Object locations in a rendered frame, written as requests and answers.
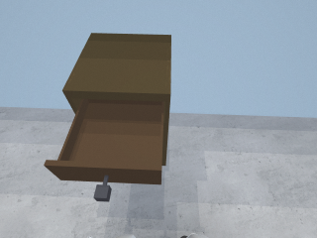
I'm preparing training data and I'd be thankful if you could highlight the cabinet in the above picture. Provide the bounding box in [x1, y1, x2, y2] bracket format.
[62, 33, 171, 166]

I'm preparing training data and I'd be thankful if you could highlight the handle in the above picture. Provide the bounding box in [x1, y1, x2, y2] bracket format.
[93, 175, 112, 202]

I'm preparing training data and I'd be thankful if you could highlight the drawer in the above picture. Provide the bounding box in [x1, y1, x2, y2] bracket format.
[44, 98, 164, 185]

